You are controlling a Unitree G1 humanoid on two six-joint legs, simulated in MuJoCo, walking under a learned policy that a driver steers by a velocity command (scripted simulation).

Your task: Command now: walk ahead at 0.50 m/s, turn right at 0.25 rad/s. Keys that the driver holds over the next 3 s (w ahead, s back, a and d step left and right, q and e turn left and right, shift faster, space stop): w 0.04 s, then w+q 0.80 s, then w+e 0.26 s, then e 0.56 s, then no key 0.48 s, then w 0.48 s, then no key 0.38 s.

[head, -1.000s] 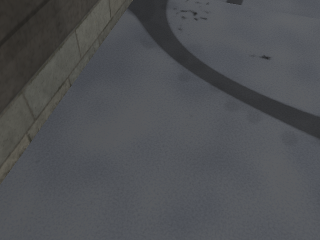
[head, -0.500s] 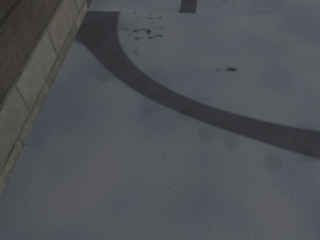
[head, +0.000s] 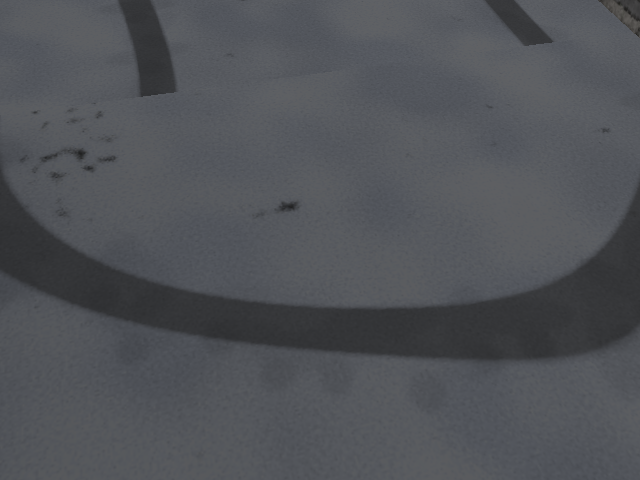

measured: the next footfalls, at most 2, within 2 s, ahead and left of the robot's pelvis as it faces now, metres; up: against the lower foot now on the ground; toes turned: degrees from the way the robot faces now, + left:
right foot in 0.20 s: +0.25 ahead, -0.12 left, +0.00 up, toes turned -1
left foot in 0.72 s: +0.49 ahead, +0.12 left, +0.00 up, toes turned +23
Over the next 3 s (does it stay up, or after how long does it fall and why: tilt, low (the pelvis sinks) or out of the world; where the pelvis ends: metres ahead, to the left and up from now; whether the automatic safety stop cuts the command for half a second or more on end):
stays up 0.97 0.19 -0.02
